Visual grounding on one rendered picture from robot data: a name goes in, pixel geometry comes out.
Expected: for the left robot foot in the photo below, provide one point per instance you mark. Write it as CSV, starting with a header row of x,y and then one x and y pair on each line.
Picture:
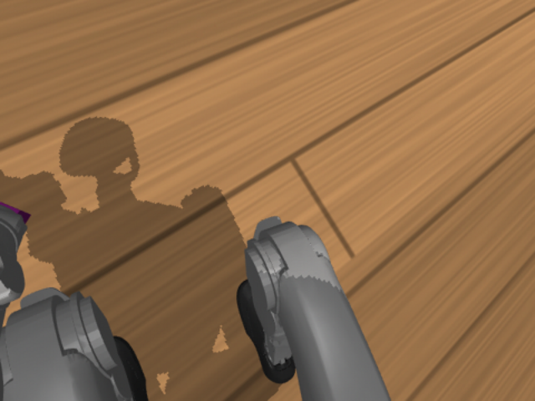
x,y
133,369

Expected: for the small box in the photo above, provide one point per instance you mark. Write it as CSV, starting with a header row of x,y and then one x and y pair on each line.
x,y
24,215

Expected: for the right robot foot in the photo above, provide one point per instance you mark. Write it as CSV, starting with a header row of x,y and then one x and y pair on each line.
x,y
279,373

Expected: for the left robot arm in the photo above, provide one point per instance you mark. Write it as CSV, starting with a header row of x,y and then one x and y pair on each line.
x,y
11,273

